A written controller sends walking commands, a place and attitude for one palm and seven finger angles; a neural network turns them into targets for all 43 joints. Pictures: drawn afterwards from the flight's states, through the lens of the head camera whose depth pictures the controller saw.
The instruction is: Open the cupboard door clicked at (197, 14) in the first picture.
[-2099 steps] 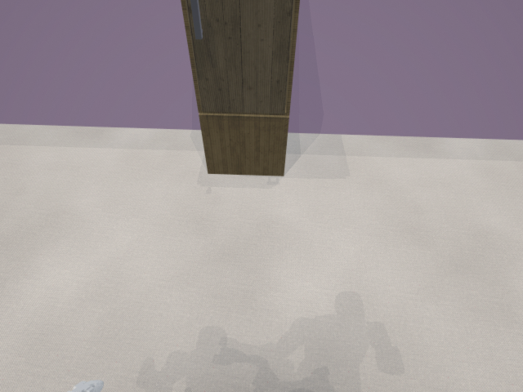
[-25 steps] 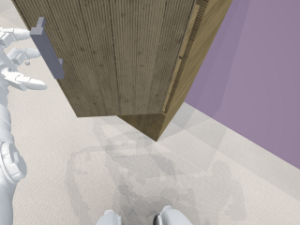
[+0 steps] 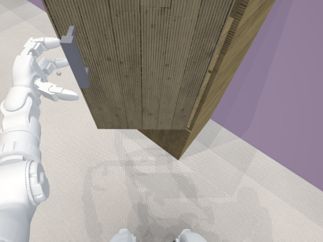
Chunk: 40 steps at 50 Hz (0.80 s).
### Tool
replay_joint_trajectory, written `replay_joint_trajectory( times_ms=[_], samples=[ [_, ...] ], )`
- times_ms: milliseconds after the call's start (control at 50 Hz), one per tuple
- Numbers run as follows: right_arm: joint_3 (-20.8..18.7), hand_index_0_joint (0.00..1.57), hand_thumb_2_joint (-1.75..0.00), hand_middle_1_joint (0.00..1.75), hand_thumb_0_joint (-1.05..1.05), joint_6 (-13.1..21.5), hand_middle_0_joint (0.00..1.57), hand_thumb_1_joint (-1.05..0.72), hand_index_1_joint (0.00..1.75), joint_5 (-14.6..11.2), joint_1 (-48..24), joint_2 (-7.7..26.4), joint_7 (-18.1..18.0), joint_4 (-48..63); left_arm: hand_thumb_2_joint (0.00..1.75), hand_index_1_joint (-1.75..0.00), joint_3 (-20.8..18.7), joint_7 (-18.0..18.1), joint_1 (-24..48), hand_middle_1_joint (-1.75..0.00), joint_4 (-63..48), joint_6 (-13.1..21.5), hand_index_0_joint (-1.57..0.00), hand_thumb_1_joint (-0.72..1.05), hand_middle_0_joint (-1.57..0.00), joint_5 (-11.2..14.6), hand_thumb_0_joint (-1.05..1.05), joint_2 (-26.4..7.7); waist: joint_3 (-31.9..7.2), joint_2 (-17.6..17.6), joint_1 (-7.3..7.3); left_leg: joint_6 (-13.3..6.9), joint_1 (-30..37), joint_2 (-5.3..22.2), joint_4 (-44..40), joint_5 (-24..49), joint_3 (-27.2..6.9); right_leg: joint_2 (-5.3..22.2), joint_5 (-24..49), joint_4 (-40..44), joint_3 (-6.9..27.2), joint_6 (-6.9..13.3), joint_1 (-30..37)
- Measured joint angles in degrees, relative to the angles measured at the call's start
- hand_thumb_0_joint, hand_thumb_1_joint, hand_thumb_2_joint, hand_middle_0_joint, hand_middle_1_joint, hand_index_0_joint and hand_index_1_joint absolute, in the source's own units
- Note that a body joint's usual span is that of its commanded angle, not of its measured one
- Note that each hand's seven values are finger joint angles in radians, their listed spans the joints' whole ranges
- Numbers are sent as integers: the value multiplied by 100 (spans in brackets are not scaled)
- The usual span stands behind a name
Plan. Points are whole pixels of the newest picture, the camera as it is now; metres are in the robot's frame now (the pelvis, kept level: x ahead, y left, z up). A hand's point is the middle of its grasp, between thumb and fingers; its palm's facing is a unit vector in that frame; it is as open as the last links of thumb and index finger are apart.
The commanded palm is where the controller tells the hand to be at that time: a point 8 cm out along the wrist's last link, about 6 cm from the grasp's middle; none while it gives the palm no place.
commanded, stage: slide the fingers in behind the handle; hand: left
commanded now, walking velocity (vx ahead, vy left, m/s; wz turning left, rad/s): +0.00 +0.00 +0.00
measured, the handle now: (78, 58) +0.53 +0.19 +0.11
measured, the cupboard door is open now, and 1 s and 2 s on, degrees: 39 39 41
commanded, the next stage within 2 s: close the thumb around the handle in 0.86 s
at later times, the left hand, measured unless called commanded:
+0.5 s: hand (84, 74) +0.48 +0.17 +0.11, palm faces +0.02 -1.00 +0.00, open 14.2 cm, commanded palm +0.46 +0.22 +0.11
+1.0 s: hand (83, 75) +0.48 +0.17 +0.11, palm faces +0.00 -1.00 +0.00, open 14.0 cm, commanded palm +0.45 +0.23 +0.11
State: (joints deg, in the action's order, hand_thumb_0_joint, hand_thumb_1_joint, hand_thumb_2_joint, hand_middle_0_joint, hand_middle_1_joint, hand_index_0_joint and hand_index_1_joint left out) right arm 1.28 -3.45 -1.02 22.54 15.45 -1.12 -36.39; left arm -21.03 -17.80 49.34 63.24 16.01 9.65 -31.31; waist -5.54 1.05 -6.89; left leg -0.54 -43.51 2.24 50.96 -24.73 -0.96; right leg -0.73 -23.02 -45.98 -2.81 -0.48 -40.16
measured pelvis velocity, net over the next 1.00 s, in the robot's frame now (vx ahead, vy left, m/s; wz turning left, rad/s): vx -0.02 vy -0.02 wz -0.02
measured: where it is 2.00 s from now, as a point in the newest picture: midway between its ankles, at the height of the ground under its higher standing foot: outside the picture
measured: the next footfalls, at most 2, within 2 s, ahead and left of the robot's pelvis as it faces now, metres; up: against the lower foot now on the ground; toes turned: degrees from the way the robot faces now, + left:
none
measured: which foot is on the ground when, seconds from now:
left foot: down 0.00-1.00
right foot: down 0.00-1.00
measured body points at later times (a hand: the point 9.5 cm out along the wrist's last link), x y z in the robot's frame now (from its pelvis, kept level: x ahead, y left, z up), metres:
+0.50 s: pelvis -0.01 -0.01 +0.00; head +0.08 +0.00 +0.44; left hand +0.47 +0.22 +0.11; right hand +0.03 -0.27 -0.11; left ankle -0.01 +0.11 -0.70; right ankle -0.02 -0.13 -0.70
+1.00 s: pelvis -0.02 -0.02 +0.00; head +0.07 -0.01 +0.44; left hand +0.47 +0.22 +0.11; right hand -0.02 -0.29 -0.11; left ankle -0.01 +0.11 -0.70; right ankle -0.02 -0.13 -0.70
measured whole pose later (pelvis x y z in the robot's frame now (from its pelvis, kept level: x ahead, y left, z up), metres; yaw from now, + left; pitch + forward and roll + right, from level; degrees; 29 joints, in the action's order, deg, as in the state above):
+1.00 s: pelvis -0.02 -0.02 +0.00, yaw -1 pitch +15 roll -2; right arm 1.2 -2.7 -1.4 23.5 16.1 -1.7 -36.1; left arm -22.0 -15.1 49.8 65.8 18.5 6.9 -28.6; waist -4.7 1.1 -9.0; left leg 0.4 -41.9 3.1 49.5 -22.9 0.0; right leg -1.5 -21.8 -46.6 -1.8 0.6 -40.1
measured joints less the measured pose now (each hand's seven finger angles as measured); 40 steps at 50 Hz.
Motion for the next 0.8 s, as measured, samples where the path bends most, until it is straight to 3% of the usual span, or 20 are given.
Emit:
replay_joint_trajectory(
  times_ms=[240,340,400,520,660,800],
  samples=[
    [-35,20,-90,30,0,66,20,-90,30,10,-99,-52,72,-83,30,-112,296,390,-213,-120,-259,65,-7,-50,-29,34,-2,431,-9,37,102,9,155,-46,-15,-1,-63,40,-36,5,-62,6,182],
    [-27,20,-90,30,0,90,20,-90,30,8,-133,-49,75,-134,30,-114,620,275,-171,-120,-278,152,-13,-50,-29,-54,-2,661,15,52,115,17,206,-65,-20,21,-80,57,-38,-18,-79,14,229],
    [16,20,-90,30,0,107,20,-90,30,14,-201,-52,57,-127,30,-116,476,378,8,-120,-69,146,-19,-50,-29,-114,-2,813,14,29,36,23,210,-57,-30,43,-40,53,-29,-61,-38,23,190],
    [37,20,-90,30,0,162,20,-91,30,36,-138,-48,64,87,30,-119,87,592,52,-120,157,243,-27,-50,-28,-368,-2,526,32,29,-124,49,166,5,-51,85,83,-1,12,-145,87,53,39],
    [37,20,-90,30,0,67,20,-91,30,-15,71,9,-3,42,30,-120,-20,303,33,-120,217,262,-30,-50,-29,-256,-2,387,79,32,-142,83,195,56,-105,135,98,-52,63,-113,105,90,42],
    [-18,20,-90,30,1,61,20,-91,30,-26,179,70,-40,-2,30,-120,-15,352,45,-120,208,277,-30,-50,-29,-245,-2,338,100,33,-175,104,158,68,-131,180,82,-66,102,-92,90,111,5]
  ],
)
